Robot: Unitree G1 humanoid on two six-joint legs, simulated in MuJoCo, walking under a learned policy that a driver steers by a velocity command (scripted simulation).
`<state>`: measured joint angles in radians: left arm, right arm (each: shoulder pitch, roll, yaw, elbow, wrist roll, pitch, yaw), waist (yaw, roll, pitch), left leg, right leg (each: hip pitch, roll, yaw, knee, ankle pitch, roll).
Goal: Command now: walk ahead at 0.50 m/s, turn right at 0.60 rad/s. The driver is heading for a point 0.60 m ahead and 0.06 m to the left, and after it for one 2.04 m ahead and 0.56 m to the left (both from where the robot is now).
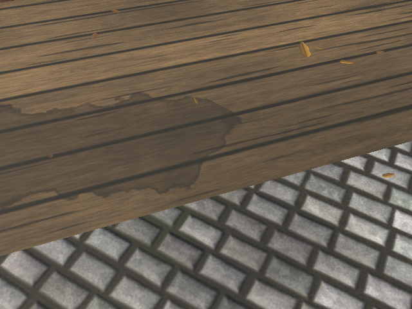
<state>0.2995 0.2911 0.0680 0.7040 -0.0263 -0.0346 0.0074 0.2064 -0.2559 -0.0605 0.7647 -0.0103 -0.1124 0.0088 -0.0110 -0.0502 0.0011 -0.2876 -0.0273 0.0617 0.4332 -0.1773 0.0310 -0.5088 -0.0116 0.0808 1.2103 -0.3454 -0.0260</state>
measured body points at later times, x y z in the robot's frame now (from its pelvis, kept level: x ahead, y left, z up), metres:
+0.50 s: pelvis +0.26 -0.07 +0.00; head +0.28 -0.08 +0.45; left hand +0.38 +0.17 -0.11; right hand +0.28 -0.32 -0.14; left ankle +0.20 +0.08 -0.65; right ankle +0.28 -0.17 -0.74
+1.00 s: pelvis +0.53 -0.03 -0.01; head +0.56 -0.03 +0.44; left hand +0.56 +0.24 -0.14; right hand +0.72 -0.28 -0.11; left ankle +0.63 +0.06 -0.74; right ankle +0.42 -0.19 -0.64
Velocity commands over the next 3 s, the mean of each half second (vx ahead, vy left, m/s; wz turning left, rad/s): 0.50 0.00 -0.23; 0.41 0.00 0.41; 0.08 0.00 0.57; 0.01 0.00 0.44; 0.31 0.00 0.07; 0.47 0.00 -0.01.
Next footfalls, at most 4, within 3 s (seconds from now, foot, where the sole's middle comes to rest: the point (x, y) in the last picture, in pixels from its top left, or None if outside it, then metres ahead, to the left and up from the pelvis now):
0.36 right None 0.32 -0.17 -0.78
0.86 left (187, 257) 0.67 0.07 -0.78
1.34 right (243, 239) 0.74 -0.13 -0.78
1.88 left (184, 277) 0.60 0.08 -0.78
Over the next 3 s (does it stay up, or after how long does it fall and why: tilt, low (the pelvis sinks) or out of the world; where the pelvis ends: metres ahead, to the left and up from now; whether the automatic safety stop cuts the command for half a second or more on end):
stays up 0.97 0.25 -0.14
